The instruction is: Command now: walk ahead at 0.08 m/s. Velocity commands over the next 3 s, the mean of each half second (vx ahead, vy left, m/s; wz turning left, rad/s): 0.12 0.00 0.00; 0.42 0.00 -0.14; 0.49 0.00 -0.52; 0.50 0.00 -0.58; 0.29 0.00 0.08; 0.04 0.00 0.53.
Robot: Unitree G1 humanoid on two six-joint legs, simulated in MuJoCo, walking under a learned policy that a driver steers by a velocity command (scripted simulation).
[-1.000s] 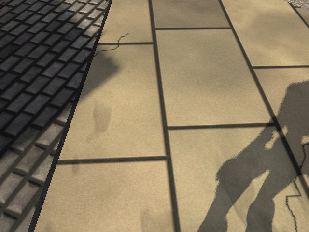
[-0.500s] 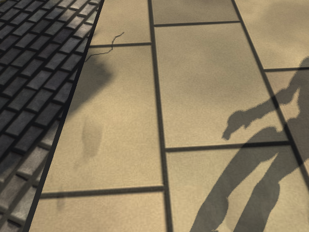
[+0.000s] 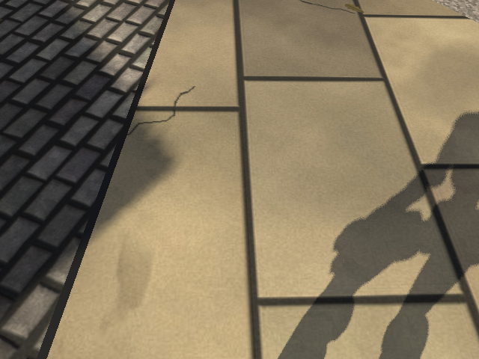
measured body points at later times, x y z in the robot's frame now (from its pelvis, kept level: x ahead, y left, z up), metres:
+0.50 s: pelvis +0.08 -0.01 +0.00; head +0.09 +0.00 +0.45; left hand +0.05 +0.25 -0.15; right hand +0.16 -0.27 -0.13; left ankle +0.11 +0.10 -0.72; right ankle +0.02 -0.14 -0.73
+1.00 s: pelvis +0.30 -0.02 +0.00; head +0.32 -0.02 +0.44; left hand +0.53 +0.18 -0.11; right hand +0.20 -0.27 -0.15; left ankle +0.12 +0.10 -0.73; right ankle +0.47 -0.15 -0.71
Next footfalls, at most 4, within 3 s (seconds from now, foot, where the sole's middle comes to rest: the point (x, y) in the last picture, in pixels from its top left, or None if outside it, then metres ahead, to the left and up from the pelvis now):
0.18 right None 0.06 -0.14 -0.77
1.06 right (299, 349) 0.51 -0.15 -0.77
1.56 left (259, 244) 0.83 -0.04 -0.77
2.08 right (377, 229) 0.91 -0.43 -0.77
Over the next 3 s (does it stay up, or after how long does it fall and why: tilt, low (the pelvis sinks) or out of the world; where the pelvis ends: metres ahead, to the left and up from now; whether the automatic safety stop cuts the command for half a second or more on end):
stays up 1.02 -0.42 0.00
